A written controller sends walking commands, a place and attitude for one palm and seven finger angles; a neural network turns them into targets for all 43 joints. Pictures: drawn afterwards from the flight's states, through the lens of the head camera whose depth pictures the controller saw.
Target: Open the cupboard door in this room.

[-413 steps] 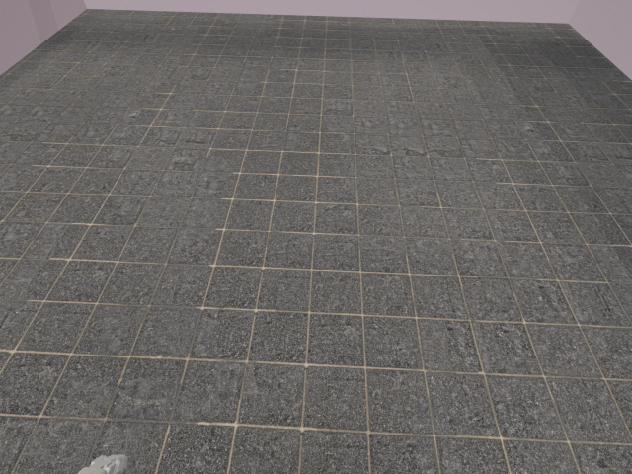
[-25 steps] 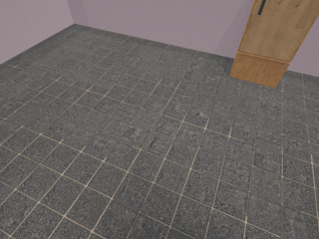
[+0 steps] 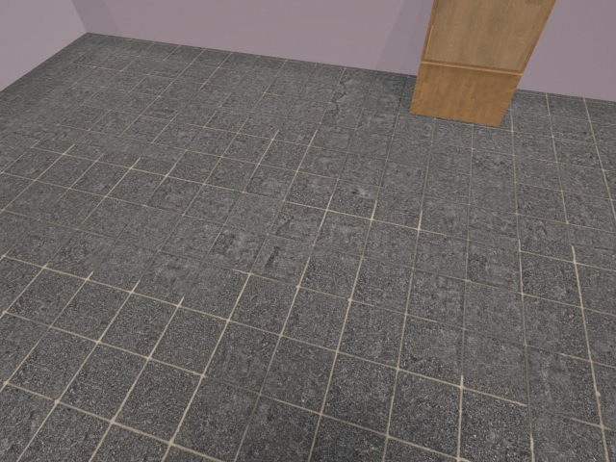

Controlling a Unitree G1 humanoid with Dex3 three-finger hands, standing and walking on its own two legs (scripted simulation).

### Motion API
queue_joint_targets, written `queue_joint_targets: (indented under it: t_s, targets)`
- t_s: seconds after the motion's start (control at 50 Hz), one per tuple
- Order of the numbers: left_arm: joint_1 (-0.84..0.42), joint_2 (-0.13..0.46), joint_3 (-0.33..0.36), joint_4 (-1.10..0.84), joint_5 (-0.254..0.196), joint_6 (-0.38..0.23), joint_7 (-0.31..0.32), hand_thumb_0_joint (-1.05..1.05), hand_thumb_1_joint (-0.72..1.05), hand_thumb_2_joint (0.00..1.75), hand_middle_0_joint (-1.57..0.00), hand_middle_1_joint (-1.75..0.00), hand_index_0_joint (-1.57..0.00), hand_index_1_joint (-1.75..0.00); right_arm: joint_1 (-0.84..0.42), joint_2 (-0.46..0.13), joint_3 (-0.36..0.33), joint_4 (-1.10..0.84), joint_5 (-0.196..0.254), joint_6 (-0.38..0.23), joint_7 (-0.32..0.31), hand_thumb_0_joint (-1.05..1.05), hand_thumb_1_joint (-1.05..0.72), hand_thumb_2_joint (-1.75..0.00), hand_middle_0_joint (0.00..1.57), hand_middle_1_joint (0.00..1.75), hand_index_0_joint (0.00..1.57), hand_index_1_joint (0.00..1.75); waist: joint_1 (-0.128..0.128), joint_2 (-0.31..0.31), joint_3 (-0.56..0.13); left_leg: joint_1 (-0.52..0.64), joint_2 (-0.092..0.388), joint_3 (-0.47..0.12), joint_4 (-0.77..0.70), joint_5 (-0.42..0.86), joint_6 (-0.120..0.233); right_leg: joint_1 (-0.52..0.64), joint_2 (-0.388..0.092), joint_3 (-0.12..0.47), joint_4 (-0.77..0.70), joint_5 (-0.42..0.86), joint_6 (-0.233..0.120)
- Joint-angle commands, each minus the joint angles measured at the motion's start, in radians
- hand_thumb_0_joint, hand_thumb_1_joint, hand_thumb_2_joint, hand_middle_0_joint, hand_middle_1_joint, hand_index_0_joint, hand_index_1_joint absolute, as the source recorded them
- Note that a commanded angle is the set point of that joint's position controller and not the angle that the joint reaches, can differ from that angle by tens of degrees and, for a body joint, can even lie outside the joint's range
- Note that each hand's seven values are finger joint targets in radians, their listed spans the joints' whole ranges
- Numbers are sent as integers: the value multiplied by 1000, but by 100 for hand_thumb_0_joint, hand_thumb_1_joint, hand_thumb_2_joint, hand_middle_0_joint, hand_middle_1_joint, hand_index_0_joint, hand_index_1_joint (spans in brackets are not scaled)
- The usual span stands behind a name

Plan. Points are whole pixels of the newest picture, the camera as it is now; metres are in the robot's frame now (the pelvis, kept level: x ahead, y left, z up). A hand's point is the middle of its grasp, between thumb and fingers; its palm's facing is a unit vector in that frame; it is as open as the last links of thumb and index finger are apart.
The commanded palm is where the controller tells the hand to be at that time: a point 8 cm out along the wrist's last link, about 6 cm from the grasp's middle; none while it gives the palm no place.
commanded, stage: stand and wait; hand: left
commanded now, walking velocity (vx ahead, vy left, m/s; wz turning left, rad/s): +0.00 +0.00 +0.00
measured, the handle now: out of the picture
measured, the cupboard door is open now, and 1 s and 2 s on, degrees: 0 0 0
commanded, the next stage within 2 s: turn or walk to find it in 0.26 s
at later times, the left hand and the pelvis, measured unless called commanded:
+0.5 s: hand out of the picture +0.07 +0.19 -0.16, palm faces +0.04 -0.98 -0.20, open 7.3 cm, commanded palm none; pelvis +0.03 +0.00 +0.02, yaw +0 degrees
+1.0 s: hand out of the picture +0.04 +0.24 -0.15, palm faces -0.02 -0.97 -0.24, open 7.4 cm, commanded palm none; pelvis +0.04 +0.04 +0.02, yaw -2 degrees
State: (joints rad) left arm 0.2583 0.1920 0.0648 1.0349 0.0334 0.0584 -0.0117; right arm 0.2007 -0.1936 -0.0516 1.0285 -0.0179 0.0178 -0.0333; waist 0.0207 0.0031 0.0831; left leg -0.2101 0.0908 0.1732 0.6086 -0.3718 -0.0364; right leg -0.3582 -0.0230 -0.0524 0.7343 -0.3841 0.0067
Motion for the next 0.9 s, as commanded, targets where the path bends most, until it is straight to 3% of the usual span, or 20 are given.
queue_joint_targets:
  t_s: [0.0,0.02,0.04,0.06,0.1,0.14,0.24,0.28,0.3,0.34,0.38,0.4,0.44,0.6,0.84,0.88]
  targets:
    - [180,179,33,-25,12,-66,15,0,90,90,-20,-30,-20,-30,-23,-89,-24,-97,3,-12,1,0,-90,-90,20,30,20,30,55,-301,-77,-324,10,0,295,-65,12,308,-261,395,-395,353,-78]
    - [194,193,23,-16,-12,-70,29,0,90,90,-20,-30,-20,-30,-61,-92,-13,-118,7,1,3,0,-90,-90,20,30,20,30,60,-320,-74,-302,-26,-124,389,-221,2,198,-348,500,-479,459,-138]
    - [141,175,16,-30,-12,-69,32,0,90,90,-20,-30,-20,-30,-65,-94,-15,-104,8,9,3,0,-90,-90,20,30,20,30,41,-254,-53,-284,-11,-186,436,-187,13,139,-329,483,-499,359,-164]
    - [77,155,10,-40,-9,-68,34,0,90,90,-20,-30,-20,-30,-54,-95,-15,-85,5,7,6,0,-90,-90,20,30,20,30,16,-176,-30,-299,-9,-199,464,-128,16,143,-300,439,-479,339,-180]
    - [18,139,3,-60,-12,-72,36,0,90,90,-20,-30,-20,-30,-11,-92,-12,-47,1,6,11,0,-90,-90,20,30,20,30,-10,-108,-63,-276,-8,-191,459,-49,6,181,-248,314,-442,431,-175]
    - [11,136,-1,-57,-12,-77,38,0,90,90,-20,-30,-20,-30,13,-80,-6,-28,2,6,13,0,-90,-90,20,30,20,30,-14,-100,-107,-231,-13,-179,401,-20,-2,212,-223,245,-425,505,-163]
    - [43,145,-6,-28,-11,-79,38,0,90,90,-20,-30,-20,-30,-21,-65,7,-21,9,0,11,0,-90,-90,20,30,20,30,11,-113,-109,-168,-28,-151,187,-29,-8,256,-210,218,-413,616,-168]
    - [26,165,-6,-12,-11,-88,40,0,90,90,-20,-30,-20,-30,-12,-82,10,-8,12,-10,9,0,-90,-90,20,30,20,30,5,-117,-119,-105,-25,-156,52,-15,3,265,-206,198,-408,593,-173]
    - [-1,188,-2,-12,-14,-92,40,0,90,90,-20,-30,-20,-30,5,-101,8,4,12,-16,9,0,-90,-90,20,30,20,30,-7,-115,-127,-66,-27,-157,-28,30,8,273,-189,172,-401,556,-160]
    - [-14,146,-13,4,-26,-87,43,0,90,90,-20,-30,-20,-30,44,-79,19,34,10,-25,9,0,-90,-90,20,30,20,30,-23,-81,-108,48,-13,-157,-187,209,12,204,-172,134,-369,471,-102]
    - [12,101,-25,12,-27,-79,42,0,90,90,-20,-30,-20,-30,34,-113,21,42,6,-36,7,0,-90,-90,20,30,20,30,0,39,-93,93,81,-243,-216,403,50,143,-100,86,-357,343,-34]
    - [5,95,-30,17,-24,-78,43,0,90,90,-20,-30,-20,-30,27,-116,25,45,6,-35,4,0,-90,-90,20,30,20,30,0,11,-72,60,85,-236,-210,378,52,158,-87,85,-380,317,-23]
    - [-10,117,-33,38,-28,-78,41,0,90,90,-20,-30,-20,-30,22,-110,30,62,8,-39,2,0,-90,-90,20,30,20,30,0,91,-66,36,66,-238,-233,398,51,216,-94,68,-375,346,-18]
    - [-8,132,-42,70,-28,-85,40,0,90,90,-20,-30,-20,-30,50,-124,30,75,11,-47,-1,0,-90,-90,20,30,20,30,-9,25,-61,63,47,-227,-278,379,49,253,-103,67,-406,352,-21]
    - [-18,168,-37,76,-23,-84,38,0,90,90,-20,-30,-20,-30,30,-183,23,68,12,-57,0,0,-90,-90,20,30,20,30,-11,6,-38,76,46,-238,-323,331,64,236,-105,72,-423,290,-17]
    - [7,103,-52,93,-25,-75,37,0,90,90,-20,-30,-20,-30,66,-127,37,86,6,-51,2,0,-90,-90,20,30,20,30,-17,6,-55,92,46,-224,-330,212,55,224,-94,75,-417,214,-9]
